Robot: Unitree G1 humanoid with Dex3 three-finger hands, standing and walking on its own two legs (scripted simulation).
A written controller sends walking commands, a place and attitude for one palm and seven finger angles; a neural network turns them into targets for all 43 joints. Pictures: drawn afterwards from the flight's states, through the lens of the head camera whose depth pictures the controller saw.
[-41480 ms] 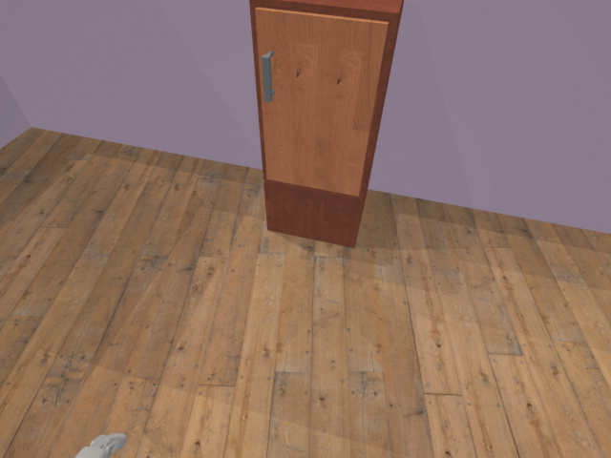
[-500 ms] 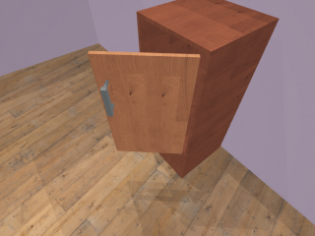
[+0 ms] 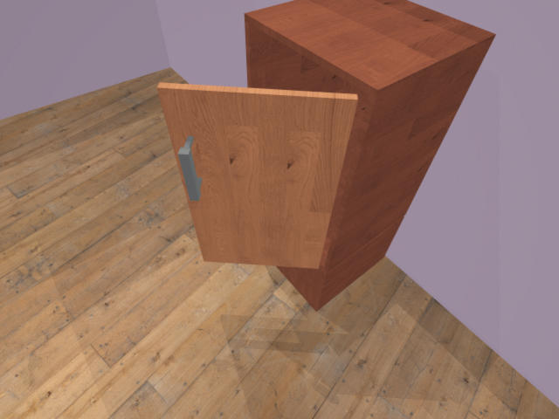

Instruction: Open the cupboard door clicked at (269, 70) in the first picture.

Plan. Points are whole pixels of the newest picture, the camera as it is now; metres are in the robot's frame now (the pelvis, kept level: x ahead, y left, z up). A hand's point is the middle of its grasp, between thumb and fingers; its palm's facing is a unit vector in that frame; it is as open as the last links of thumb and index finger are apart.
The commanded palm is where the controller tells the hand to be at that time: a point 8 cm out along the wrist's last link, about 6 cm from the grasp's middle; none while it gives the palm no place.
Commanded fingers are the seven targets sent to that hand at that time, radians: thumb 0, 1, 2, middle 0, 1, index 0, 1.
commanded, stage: look again from close up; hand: left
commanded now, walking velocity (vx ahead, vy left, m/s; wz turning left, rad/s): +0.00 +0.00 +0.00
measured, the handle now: (192, 169) +0.58 +0.22 -0.02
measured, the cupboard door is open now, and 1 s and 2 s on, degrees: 48 48 48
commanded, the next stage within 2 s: shuffle to correct the standing spot in 0.46 s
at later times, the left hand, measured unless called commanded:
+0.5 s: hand out of the picture +0.02 +0.18 -0.17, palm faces -0.01 -0.98 -0.22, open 7.4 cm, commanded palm none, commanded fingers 0.00 0.90 0.90 -0.20 -0.30 -0.20 -0.30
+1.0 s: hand out of the picture +0.04 +0.21 -0.18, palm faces +0.01 -0.97 -0.24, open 7.4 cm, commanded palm none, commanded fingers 0.00 0.90 0.90 -0.20 -0.30 -0.20 -0.30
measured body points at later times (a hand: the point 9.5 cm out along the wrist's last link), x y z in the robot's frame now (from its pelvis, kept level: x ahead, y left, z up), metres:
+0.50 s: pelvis +0.00 -0.01 +0.00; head +0.02 +0.00 +0.45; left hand +0.02 +0.23 -0.15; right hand +0.04 -0.25 -0.15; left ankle +0.01 +0.09 -0.74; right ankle -0.04 -0.13 -0.74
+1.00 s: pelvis +0.05 +0.02 -0.01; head +0.08 +0.03 +0.44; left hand +0.04 +0.26 -0.16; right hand +0.08 -0.21 -0.16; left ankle +0.01 +0.09 -0.74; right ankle -0.02 -0.12 -0.72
